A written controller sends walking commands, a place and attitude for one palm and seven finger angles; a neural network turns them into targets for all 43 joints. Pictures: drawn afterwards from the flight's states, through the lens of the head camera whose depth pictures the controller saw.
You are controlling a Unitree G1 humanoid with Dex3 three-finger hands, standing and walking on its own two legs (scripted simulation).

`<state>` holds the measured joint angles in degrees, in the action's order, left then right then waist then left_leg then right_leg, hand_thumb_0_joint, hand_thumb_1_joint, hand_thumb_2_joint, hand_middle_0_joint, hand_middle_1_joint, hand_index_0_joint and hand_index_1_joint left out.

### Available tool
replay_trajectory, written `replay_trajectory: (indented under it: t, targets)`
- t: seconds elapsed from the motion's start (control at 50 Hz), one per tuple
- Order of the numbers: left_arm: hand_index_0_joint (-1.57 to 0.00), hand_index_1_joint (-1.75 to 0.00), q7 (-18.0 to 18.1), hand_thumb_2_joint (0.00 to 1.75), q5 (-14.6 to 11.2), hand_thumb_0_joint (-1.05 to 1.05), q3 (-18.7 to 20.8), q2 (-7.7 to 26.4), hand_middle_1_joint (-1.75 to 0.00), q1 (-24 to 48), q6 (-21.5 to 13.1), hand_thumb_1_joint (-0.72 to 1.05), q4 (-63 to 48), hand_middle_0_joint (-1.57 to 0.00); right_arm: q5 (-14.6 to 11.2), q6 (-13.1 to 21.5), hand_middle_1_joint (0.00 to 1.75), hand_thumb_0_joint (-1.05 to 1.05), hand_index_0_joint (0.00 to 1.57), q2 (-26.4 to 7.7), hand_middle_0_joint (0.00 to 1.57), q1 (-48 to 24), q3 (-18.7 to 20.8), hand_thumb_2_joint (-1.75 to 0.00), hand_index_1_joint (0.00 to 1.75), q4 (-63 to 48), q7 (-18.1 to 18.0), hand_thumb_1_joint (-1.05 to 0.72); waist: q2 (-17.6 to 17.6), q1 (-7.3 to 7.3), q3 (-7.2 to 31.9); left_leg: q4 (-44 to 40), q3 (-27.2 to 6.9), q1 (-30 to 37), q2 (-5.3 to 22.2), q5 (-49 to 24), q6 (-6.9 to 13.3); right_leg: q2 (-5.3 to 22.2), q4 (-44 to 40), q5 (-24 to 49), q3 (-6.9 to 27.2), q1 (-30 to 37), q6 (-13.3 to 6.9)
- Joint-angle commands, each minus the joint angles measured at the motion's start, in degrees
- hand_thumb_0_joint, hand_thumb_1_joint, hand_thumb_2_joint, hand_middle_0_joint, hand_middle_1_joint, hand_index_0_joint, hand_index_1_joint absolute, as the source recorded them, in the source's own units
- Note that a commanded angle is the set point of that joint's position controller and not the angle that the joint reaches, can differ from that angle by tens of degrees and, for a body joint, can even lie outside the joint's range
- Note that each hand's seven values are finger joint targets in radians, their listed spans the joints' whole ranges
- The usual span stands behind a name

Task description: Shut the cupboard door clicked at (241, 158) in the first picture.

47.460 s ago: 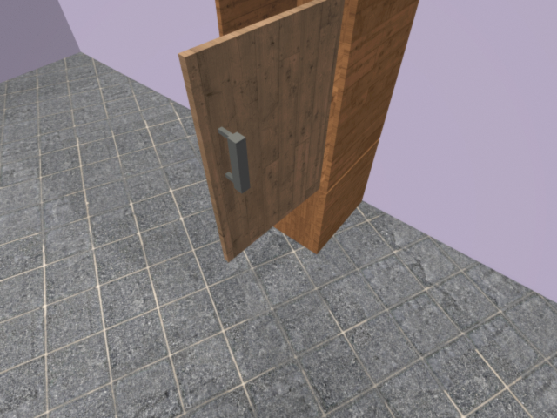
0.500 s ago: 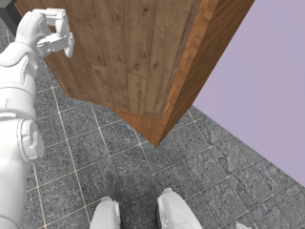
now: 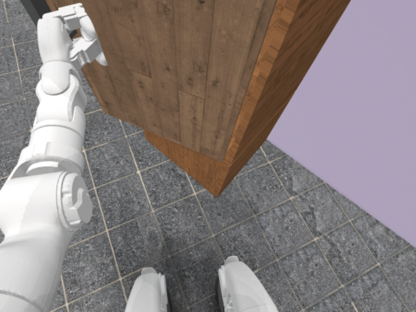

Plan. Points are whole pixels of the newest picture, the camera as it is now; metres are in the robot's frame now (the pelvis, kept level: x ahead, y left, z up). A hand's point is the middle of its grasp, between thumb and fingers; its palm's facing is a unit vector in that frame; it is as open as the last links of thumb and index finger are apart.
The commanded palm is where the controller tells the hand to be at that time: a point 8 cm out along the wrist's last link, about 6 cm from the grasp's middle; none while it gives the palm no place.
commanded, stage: pull the fist back off the door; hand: left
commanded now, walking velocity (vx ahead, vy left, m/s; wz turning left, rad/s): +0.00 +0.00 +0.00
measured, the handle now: (50, 10) +0.64 +0.21 +0.12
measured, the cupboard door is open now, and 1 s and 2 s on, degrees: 17 17 17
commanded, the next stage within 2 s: draw the hand back to the body in 0.66 s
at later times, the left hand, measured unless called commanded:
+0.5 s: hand (99, 93) +0.47 +0.13 +0.11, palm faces +0.06 -1.00 +0.01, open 3.1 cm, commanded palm +0.45 +0.16 +0.12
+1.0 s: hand (83, 98) +0.44 +0.14 +0.14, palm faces +0.05 -1.00 -0.05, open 3.1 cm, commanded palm +0.39 +0.18 +0.15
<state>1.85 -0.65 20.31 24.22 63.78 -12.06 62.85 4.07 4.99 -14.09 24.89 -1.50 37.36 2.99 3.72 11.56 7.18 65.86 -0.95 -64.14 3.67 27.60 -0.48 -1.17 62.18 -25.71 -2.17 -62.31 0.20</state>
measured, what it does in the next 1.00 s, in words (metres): stands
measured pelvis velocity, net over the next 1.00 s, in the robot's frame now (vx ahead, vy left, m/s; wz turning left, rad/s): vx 0.01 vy -0.01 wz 0.00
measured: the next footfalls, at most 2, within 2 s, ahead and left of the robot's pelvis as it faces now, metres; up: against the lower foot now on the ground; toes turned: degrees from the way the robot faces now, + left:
none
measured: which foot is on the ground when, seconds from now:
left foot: down 0.00-1.00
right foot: down 0.00-1.00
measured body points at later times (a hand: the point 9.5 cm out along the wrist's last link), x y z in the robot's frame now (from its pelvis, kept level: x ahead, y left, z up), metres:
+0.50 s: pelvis +0.01 -0.01 +0.04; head +0.10 +0.00 +0.48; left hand +0.46 +0.18 +0.11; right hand +0.05 -0.28 -0.08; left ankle +0.02 +0.12 -0.65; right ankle +0.03 -0.13 -0.65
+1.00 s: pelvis +0.01 -0.01 +0.04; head +0.06 -0.02 +0.49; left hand +0.43 +0.19 +0.14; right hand +0.07 -0.26 -0.08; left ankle +0.02 +0.12 -0.65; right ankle +0.03 -0.13 -0.65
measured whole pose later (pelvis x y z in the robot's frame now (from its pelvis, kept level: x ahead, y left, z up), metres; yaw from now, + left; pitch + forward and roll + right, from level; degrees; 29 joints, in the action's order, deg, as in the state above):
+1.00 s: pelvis +0.01 -0.01 +0.04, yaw +0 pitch +12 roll +0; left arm -3.3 -7.1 13.0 13.6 30.1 -19.2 43.1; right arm -0.9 0.2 -14.0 21.2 -0.2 36.3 0.1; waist 2.6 5.0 7.0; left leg 51.8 1.5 -39.9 3.1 24.3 -1.0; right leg -0.8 51.3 -23.5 0.0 -40.2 -0.4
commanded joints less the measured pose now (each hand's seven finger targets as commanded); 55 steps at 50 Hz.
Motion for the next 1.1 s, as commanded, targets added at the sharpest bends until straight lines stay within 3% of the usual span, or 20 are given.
replay_trajectory:
  t: [0.0, 0.04, 0.1, 0.12, 0.16, 0.24, 0.3, 0.38, 0.42, 0.46, 0.5, 0.58, 0.62, 0.68, 0.76, 0.82, 0.86, 0.92, 1.02, 1.08]
  targets:
    - [-1.3, -1.5, 2.18, 0.9, 2.92, 0.0, -3.11, 7.76, -1.5, 28.73, -6.63, 0.9, -14.58, -1.3, -0.63, -0.86, 0.3, 0.0, 0.2, -10.72, 0.2, 11.49, 5.42, -0.9, 0.3, -1.59, 0.52, -0.9, 3.75, 2.87, 35.18, -7.93, -2.35, 32.15, -1.69, -25.1, 0.95, -1.77, -9.78, 21.47, -0.49, 17.71, -0.55]
    - [-1.3, -1.5, 0.38, 0.9, 1.33, 0.0, -1.56, 9.19, -1.5, 29.88, -6.41, 0.9, -11.89, -1.3, -1.27, -1.34, 0.3, 0.0, 0.2, -10.57, 0.2, 10.99, 5.14, -0.9, 0.3, -1.34, -0.29, -0.9, 1.62, 2.73, 32.41, -9.66, -1.7, 29.68, -2.36, -21.51, 1.23, -1.81, -11.34, 21.2, 0.09, 21.07, -0.47]
    - [-1.3, -1.5, -0.59, 0.9, -0.79, 0.0, 3.84, 14.38, -1.5, 27.01, -7.79, 0.9, -10.47, -1.3, -1.78, -1.33, 0.3, 0.0, 0.2, -10.04, 0.2, 9.47, 4.53, -0.9, 0.3, -1.97, -1.36, -0.9, -0.34, 0.5, 29.3, -11.47, -0.11, 25.05, -3.2, -17.74, 1.68, -1.57, -12.98, 21.57, 1.55, 27.19, -0.38]
    - [-1.3, -1.5, -0.58, 0.9, -0.94, 0.0, 5.38, 16.14, -1.5, 26.03, -9.41, 0.9, -13.01, -1.3, -1.71, -1.09, 0.3, 0.0, 0.2, -9.97, 0.2, 8.94, 4.29, -0.9, 0.3, -2.51, -1.6, -0.9, 2.68, -1.04, 30.7, -11.85, 0.02, 26.9, -3.3, -19.55, 1.51, -1.47, -12.37, 23.07, 1.52, 27.84, -0.75]
    - [-1.3, -1.5, -0.35, 0.9, -0.58, 0.0, 5.17, 14.22, -1.5, 18.09, -11.76, 0.9, -11.39, -1.3, -1.63, -0.79, 0.3, 0.0, 0.2, -9.13, 0.2, 8.04, 4.21, -0.9, 0.3, -2.89, -1.43, -0.9, 2.58, -2.46, 29.13, -11.9, 0.57, 27.65, -3.18, -21.88, 1.29, -1.37, -12.13, 24.82, 1.24, 27.62, -0.8]
    - [-1.3, -1.5, -1.93, 0.9, 0.77, 0.0, -1.27, 5.53, -1.5, 4.72, -12.46, 0.9, -6.21, -1.3, -1.94, -1.79, 0.3, 0.0, 0.2, -8.98, 0.2, 7.34, 4.78, -0.9, 0.3, -4.02, -0.45, -0.9, -1.13, -2.71, 21.71, -13.75, 1.72, 26.27, -3.28, -20.63, 1.28, -1.36, -13.63, 24.16, 0.77, 27.21, -0.74]
    - [-1.3, -1.5, -4.5, 0.9, -2.47, 0.0, -3.6, 1.69, -1.5, 0.74, -9.61, 0.9, -5.61, -1.3, -2.95, -3.11, 0.3, 0.0, 0.2, -9.75, 0.2, 6.32, 5.33, -0.9, 0.3, -5.44, -0.59, -0.9, -6.95, -2.29, 17.71, -15.36, 2.7, 23.98, -3.85, -16.01, 1.66, -1.26, -16.68, 22.0, 1.48, 29.73, -0.42]
    - [-1.3, -1.5, -5.53, 0.9, -6.53, 0.0, -6.76, -2.59, -1.5, 8.66, -11.75, 0.9, -16.12, -1.3, -3.75, -2.85, 0.3, 0.0, 0.2, -9.03, 0.2, 3.52, 5.53, -0.9, 0.3, -5.6, -1.79, -0.9, -4.7, -2.06, 19.54, -15.5, 2.23, 28.79, -4.1, -14.72, 1.76, -1.12, -17.57, 19.65, 1.64, 28.61, -0.4]
    - [-1.3, -1.5, -4.33, 0.9, -6.63, 0.0, -8.93, -3.35, -1.5, 14.3, -15.57, 0.9, -25.19, -1.3, -3.89, -2.03, 0.3, 0.0, 0.2, -8.53, 0.2, 2.26, 5.73, -0.9, 0.3, -5.06, -2.45, -0.9, -0.09, -1.57, 23.43, -14.87, 1.48, 34.31, -3.74, -17.17, 1.62, -1.11, -16.01, 21.15, 1.26, 27.23, -0.62]
    - [-1.3, -1.5, -2.78, 0.9, -5.64, 0.0, -9.87, -3.5, -1.5, 14.59, -18.68, 0.9, -29.77, -1.3, -3.66, -1.03, 0.3, 0.0, 0.2, -8.31, 0.2, 1.3, 5.98, -0.9, 0.3, -3.73, -2.57, -0.9, 5.17, -2.39, 28.8, -14.17, 0.16, 40.37, -3.13, -20.66, 0.9, -1.05, -14.18, 21.42, 0.63, 25.11, -0.98]
    - [-1.3, -1.5, -1.36, 0.9, -4.33, 0.0, -10.21, -3.19, -1.5, 12.25, -19.72, 0.9, -29.3, -1.3, -3.55, -0.58, 0.3, 0.0, 0.2, -8.23, 0.2, 0.5, 5.93, -0.9, 0.3, -2.5, -2.54, -0.9, 5.54, -2.51, 28.81, -13.88, -0.22, 41.23, -2.95, -21.21, 0.68, -0.9, -13.47, 20.54, 0.3, 23.86, -1.03]
    - [-1.3, -1.5, 0.01, 0.9, -2.22, 0.0, -9.26, -2.36, -1.5, 3.83, -15.3, 0.9, -18.72, -1.3, -3.76, -1.45, 0.3, 0.0, 0.2, -8.7, 0.2, -0.58, 5.21, -0.9, 0.3, -2.35, -2.59, -0.9, 0.58, -3.04, 19.56, -16.21, 0.24, 33.52, -3.46, -15.92, 0.9, -0.61, -14.76, 17.75, 0.03, 24.51, -0.86]
    - [-1.3, -1.5, 0.39, 0.9, -2.14, 0.0, -5.73, 1.17, -1.5, 1.65, -12.63, 0.9, -15.34, -1.3, -3.92, -2.2, 0.3, 0.0, 0.2, -9.23, 0.2, -0.71, 4.89, -0.9, 0.3, -3.6, -3.02, -0.9, -2.44, -4.08, 18.34, -17.33, 0.68, 30.66, -3.86, -14.25, 1.11, -0.51, -15.64, 17.06, 0.32, 27.28, -0.88]
    - [-1.3, -1.5, 0.15, 0.9, -3.93, 0.0, -6.07, -0.46, -1.5, 4.49, -10.67, 0.9, -13.01, -1.3, -4.12, -2.61, 0.3, 0.0, 0.2, -8.58, 0.2, -2.22, 4.21, -0.9, 0.3, -4.86, -3.56, -0.9, -6.0, -3.25, 15.57, -17.97, 1.45, 27.43, -4.15, -11.32, 1.4, -0.22, -17.52, 15.59, 1.28, 28.8, -0.36]
    - [-1.3, -1.5, -0.82, 0.9, -4.88, 0.0, -7.46, -2.29, -1.5, 10.08, -15.05, 0.9, -16.45, -1.3, -3.62, -1.41, 0.3, 0.0, 0.2, -8.36, 0.2, -2.36, 4.31, -0.9, 0.3, -4.45, -3.61, -0.9, -5.07, -2.29, 19.55, -16.26, 0.98, 30.09, -3.77, -13.38, 1.38, -0.29, -15.69, 17.51, 1.21, 27.28, -0.51]
    - [-1.3, -1.5, -2.48, 0.9, -4.81, 0.0, -5.83, -0.06, -1.5, -0.37, -17.59, 0.9, -23.79, -1.3, -3.78, -0.92, 0.3, 0.0, 0.2, -8.88, 0.2, -2.54, 4.96, -0.9, 0.3, -6.35, -3.08, -0.9, 0.08, -6.39, 28.91, -16.13, 1.13, 36.67, -3.75, -20.06, 0.96, -0.67, -13.94, 22.55, 0.88, 31.12, -1.33]
    - [-1.3, -1.5, -3.77, 0.9, -5.33, 0.0, -5.35, 0.8, -1.5, -6.11, -15.87, 0.9, -25.72, -1.3, -4.24, -1.42, 0.3, 0.0, 0.2, -8.63, 0.2, -2.75, 4.8, -0.9, 0.3, -6.98, -3.06, -0.9, -1.23, -7.24, 28.95, -17.35, 1.75, 36.38, -3.7, -20.96, 1.08, -0.72, -15.09, 24.4, 0.92, 34.34, -0.99]
    - [-1.3, -1.5, -5.47, 0.9, -6.67, 0.0, -4.74, 1.25, -1.5, -16.41, -10.85, 0.9, -31.25, -1.3, -5.43, -2.24, 0.3, 0.0, 0.2, -8.41, 0.2, -3.47, 4.83, -0.9, 0.3, -9.45, -3.36, -0.9, -2.91, -9.15, 26.3, -20.04, 2.73, 35.61, -3.96, -22.29, 1.49, -0.95, -17.23, 27.15, 0.88, 39.76, -0.98]
    - [-1.3, -1.5, -6.58, 0.9, -11.0, 0.0, -5.94, -0.1, -1.5, -21.86, -6.71, 0.9, -47.82, -1.3, -6.83, -1.69, 0.3, 0.0, 0.2, -7.4, 0.2, -7.56, 4.17, -0.9, 0.3, -11.92, -4.94, -0.9, -5.31, -9.2, 18.18, -24.12, 3.59, 37.44, -4.11, -19.56, 2.2, -0.85, -22.49, 25.49, 1.0, 43.32, -0.31]
    - [-1.3, -1.5, -7.14, 0.9, -11.02, 0.0, -7.8, -1.04, -1.5, -26.18, -6.44, 0.9, -51.19, -1.3, -6.91, -0.81, 0.3, 0.0, 0.2, -7.19, 0.2, -9.09, 3.89, -0.9, 0.3, -11.02, -5.6, -0.9, -4.72, -8.59, 12.63, -26.18, 2.92, 39.49, -3.7, -17.32, 2.13, -0.94, -24.34, 22.14, 0.63, 41.48, -0.26]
